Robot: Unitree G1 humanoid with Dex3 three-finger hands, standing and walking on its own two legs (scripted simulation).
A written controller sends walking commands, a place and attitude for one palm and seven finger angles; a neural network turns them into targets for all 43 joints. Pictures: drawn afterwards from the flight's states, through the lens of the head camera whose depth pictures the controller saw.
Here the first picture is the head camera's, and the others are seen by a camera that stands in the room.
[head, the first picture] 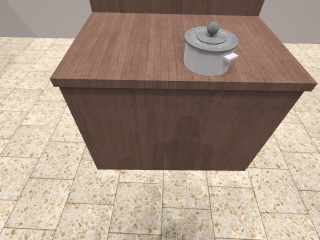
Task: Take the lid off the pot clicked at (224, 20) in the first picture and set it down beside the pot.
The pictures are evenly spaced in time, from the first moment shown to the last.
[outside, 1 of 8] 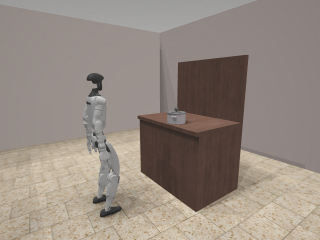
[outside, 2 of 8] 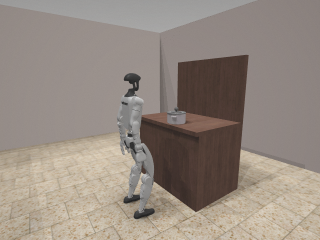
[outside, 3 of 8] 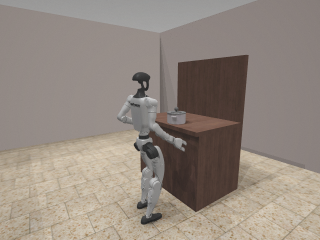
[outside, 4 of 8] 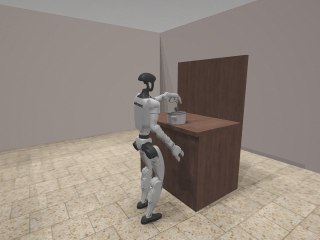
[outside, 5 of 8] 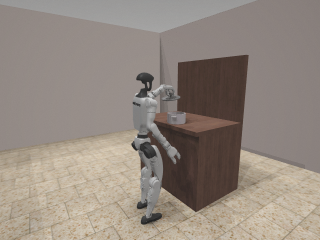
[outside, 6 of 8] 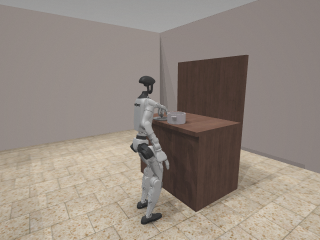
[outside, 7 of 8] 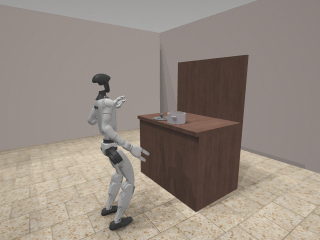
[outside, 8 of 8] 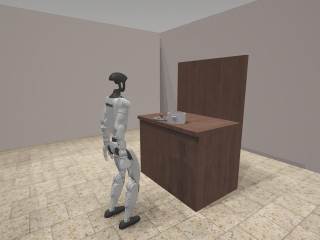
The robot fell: no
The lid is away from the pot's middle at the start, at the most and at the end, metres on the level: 0.00 0.25 0.23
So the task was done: yes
